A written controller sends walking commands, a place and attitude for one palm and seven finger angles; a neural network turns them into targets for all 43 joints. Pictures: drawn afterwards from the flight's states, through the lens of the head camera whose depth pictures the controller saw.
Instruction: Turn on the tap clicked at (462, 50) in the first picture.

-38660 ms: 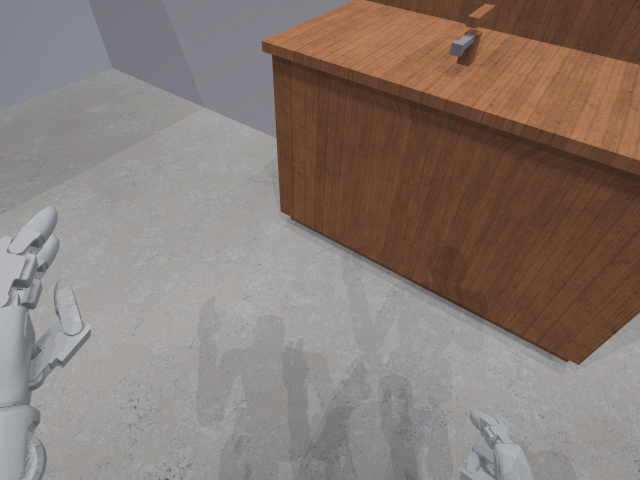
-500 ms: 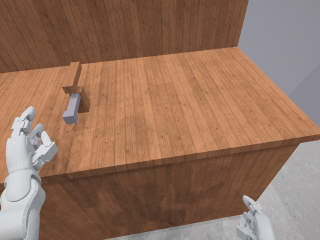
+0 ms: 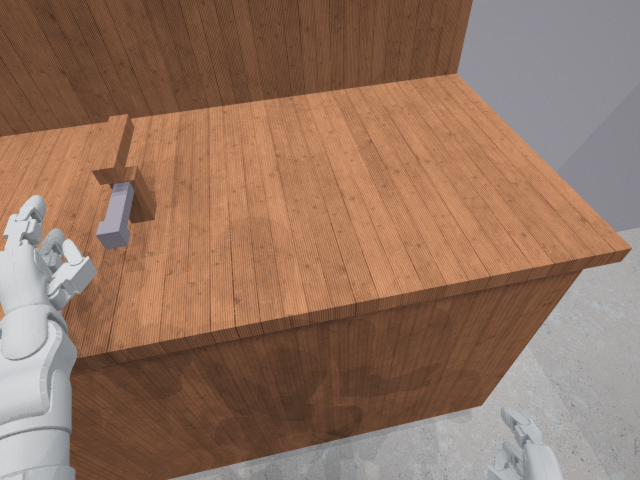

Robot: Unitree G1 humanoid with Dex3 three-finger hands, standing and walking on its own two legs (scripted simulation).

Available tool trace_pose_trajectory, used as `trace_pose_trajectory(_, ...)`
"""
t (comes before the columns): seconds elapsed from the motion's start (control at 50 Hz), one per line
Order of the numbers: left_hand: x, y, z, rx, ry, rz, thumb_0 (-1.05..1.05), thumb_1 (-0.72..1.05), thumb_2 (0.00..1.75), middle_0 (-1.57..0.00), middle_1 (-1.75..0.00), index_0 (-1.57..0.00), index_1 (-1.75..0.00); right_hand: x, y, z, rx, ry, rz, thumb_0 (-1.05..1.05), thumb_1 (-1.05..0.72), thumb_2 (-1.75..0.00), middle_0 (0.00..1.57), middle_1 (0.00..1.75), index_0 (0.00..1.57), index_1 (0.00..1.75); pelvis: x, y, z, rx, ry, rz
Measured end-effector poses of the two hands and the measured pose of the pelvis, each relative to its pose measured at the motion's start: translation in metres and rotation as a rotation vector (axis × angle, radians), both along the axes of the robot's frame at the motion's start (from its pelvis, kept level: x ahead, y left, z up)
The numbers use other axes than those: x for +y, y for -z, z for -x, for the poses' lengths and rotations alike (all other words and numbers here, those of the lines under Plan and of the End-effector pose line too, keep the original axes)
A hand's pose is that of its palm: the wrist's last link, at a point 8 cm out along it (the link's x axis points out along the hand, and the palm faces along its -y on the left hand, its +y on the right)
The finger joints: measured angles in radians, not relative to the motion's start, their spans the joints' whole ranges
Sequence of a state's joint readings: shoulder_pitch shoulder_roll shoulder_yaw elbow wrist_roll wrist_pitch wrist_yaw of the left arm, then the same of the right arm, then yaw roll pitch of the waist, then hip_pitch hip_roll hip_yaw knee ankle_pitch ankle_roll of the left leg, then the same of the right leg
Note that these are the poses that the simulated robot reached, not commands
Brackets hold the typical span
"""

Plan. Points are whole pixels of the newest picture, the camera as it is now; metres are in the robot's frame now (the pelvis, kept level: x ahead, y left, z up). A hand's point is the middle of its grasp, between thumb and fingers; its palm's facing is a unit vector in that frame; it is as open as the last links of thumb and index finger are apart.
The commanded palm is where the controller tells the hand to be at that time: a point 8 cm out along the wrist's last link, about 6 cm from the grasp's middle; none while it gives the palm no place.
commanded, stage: reach beside the lever's end, fingers flat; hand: left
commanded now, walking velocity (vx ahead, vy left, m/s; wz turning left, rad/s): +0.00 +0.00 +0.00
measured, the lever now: (113, 234) +0.37 +0.31 +0.12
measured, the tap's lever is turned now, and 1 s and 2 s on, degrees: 0 2 24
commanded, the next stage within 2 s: push the lever round in 0.54 s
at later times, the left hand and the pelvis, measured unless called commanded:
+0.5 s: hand (96, 254) +0.34 +0.32 +0.12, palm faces +0.52 -0.85 -0.09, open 7.8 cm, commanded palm +0.30 +0.36 +0.12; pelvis +0.01 +0.02 +0.00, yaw -1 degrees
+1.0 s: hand (100, 254) +0.34 +0.31 +0.12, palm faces +0.50 -0.86 -0.07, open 7.8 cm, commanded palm +0.30 +0.34 +0.12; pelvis +0.01 +0.03 +0.00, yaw +0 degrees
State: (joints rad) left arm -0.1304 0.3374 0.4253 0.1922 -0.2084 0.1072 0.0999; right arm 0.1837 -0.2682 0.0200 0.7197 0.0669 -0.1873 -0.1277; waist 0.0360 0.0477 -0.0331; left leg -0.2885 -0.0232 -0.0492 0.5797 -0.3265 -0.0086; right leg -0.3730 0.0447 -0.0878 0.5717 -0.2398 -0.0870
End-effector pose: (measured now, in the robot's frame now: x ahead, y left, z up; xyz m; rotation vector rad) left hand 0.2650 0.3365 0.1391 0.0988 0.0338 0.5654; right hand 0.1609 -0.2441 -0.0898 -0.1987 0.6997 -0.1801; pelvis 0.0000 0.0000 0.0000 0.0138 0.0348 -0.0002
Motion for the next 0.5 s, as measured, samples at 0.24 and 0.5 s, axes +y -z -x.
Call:
trace_pose_trajectory(0.24,0.007,0.006,-0.035,-0.002,0.034,0.005,0.02,0.9,0.9,-0.15,-0.15,-0.16,-0.15,0.001,0.009,0.019,0.072,0.022,0.009,0.01,-0.9,-0.9,0.21,0.3,0.2,0.3,0.007,0.001,0.0,0.037,0.0,0.005)
trace_pose_trajectory(0.5,0.014,0.017,-0.03,-0.001,0.014,0.015,0.02,0.9,0.9,-0.15,-0.15,-0.16,-0.15,0.012,0.007,0.019,0.093,0.03,0.001,0.01,-0.9,-0.9,0.21,0.3,0.2,0.3,0.016,-0.001,-0.01,0.039,0.011,0.008)
